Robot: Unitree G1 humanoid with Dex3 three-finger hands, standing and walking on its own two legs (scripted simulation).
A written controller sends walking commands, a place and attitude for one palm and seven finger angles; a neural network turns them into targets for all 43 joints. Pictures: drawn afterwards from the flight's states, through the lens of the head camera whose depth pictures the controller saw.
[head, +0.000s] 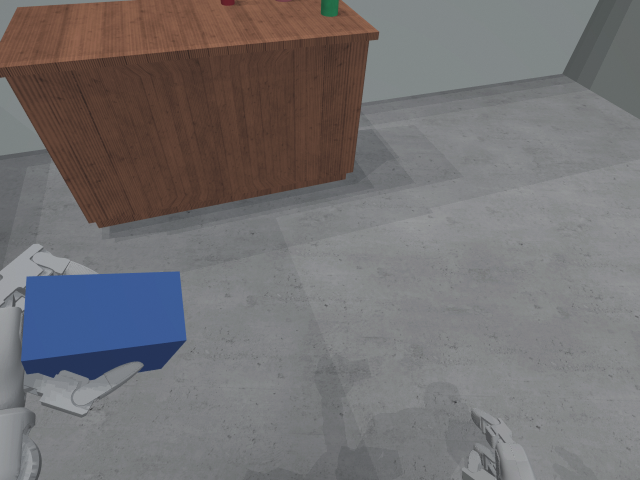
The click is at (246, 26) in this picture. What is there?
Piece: table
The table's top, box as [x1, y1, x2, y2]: [0, 0, 378, 77]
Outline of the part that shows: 0,77 377,39 378,31 341,0 339,0 338,4 338,14 333,17 327,17 320,14 320,0 291,0 288,2 279,2 274,0 234,0 235,3 229,6 222,5 220,3 220,0 129,0 17,7 0,41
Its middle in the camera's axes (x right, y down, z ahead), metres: -0.46 -0.79 +1.41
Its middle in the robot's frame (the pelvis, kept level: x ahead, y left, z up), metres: +1.56 +0.54 -0.04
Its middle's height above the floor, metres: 0.73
